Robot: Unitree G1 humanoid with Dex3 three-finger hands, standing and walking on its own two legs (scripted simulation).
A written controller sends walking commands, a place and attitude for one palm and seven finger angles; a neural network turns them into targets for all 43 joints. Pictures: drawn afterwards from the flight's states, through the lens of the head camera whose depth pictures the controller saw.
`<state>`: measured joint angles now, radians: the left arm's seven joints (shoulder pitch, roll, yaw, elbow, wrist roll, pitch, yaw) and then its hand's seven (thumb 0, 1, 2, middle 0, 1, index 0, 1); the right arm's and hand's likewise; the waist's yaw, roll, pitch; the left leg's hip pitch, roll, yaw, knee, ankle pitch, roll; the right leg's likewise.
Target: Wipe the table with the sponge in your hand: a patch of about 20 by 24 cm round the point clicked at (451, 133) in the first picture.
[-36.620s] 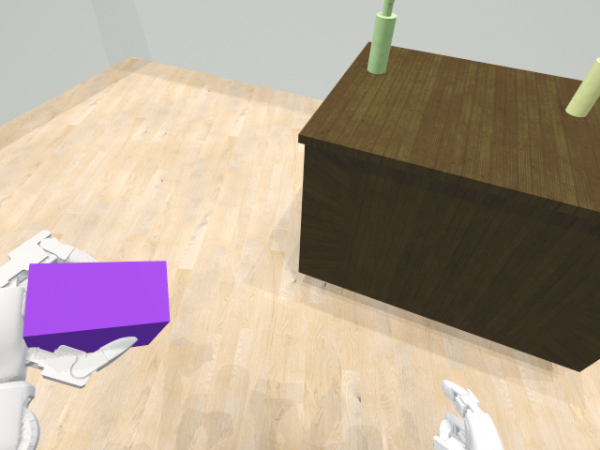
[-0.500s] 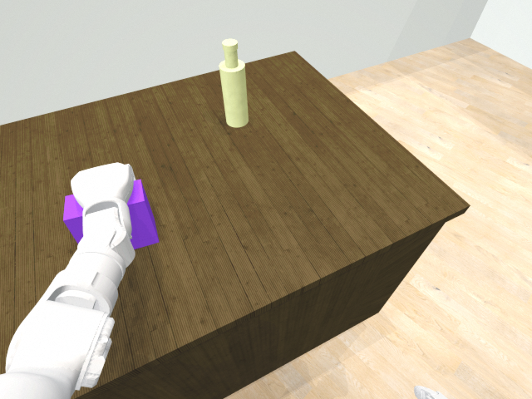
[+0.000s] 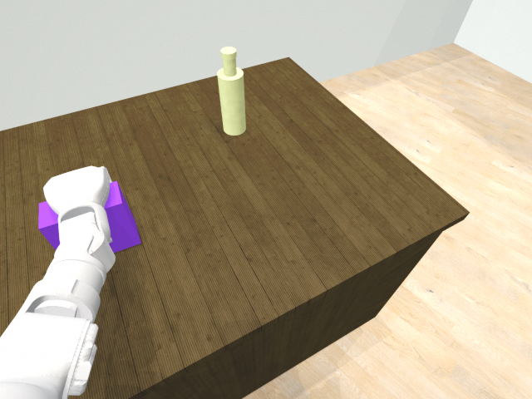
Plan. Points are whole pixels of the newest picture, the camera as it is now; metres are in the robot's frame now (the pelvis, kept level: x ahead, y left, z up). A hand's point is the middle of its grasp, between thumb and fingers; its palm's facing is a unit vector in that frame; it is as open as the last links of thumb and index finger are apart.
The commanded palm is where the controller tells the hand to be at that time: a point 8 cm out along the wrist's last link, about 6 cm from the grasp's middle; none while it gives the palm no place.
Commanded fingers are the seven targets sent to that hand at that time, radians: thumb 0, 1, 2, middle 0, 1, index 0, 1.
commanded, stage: slide back across to the first lane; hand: left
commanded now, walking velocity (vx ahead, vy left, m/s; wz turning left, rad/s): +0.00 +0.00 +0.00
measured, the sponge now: (97, 230) +0.39 +0.31 +0.00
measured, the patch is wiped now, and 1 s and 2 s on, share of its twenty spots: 0.95 0.95 1.00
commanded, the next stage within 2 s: wipe back along the first lane in 0.32 s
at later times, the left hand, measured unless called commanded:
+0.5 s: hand (51, 234) +0.36 +0.35 +0.04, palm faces -0.12 -0.01 -0.99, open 9.8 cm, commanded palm +0.33 +0.33 +0.09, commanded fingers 0.00 0.10 1.30 -1.20 -1.60 -1.20 -1.60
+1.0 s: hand (57, 257) +0.32 +0.33 +0.04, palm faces -0.06 -0.03 -1.00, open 9.8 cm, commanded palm +0.28 +0.31 +0.07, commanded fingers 0.00 0.10 1.30 -1.20 -1.60 -1.20 -1.60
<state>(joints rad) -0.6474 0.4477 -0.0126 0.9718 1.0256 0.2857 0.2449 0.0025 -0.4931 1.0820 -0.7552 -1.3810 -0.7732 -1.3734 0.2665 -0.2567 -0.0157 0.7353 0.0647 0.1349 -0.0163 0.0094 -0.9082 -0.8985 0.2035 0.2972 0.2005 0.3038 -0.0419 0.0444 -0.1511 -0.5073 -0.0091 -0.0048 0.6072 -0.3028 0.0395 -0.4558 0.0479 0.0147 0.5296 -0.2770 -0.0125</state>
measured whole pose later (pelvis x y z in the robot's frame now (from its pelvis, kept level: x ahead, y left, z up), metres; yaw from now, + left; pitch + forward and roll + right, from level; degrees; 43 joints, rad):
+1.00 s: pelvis +0.00 +0.00 +0.00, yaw +1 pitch +7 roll -2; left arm -0.30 0.46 -0.02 0.58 1.00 0.28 0.19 -0.01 -0.46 1.08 -0.71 -1.42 -0.73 -1.42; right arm 0.16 -0.28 -0.01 0.67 0.07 0.13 -0.02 0.01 -0.91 -0.90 0.20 0.30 0.20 0.30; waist 0.03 0.05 -0.13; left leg -0.40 -0.02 -0.03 0.57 -0.30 0.04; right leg -0.34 0.04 0.00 0.50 -0.28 -0.02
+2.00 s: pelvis +0.00 -0.01 +0.01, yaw +1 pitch +2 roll -1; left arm 0.16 0.37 -0.12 0.05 0.98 0.43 0.20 0.02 -0.45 1.07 -0.70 -1.42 -0.72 -1.42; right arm 0.05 -0.26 0.02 0.63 0.06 0.10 -0.01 0.01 -0.91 -0.90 0.20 0.30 0.20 0.30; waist 0.09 0.07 -0.10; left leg -0.27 -0.02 -0.01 0.54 -0.30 0.03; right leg -0.23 0.04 0.01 0.50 -0.30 -0.03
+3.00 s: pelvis -0.01 -0.03 +0.01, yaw +2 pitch -3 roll +0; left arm 0.14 0.40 -0.12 -0.05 0.94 0.42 0.08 0.00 -0.48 1.07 -0.75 -1.36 -0.77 -1.35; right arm 0.00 -0.26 0.03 0.67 0.04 0.05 -0.05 0.01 -0.91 -0.90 0.20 0.30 0.20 0.30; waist 0.12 0.09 -0.04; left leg -0.17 0.00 -0.03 0.47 -0.25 0.00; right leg -0.13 0.05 0.00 0.44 -0.26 -0.05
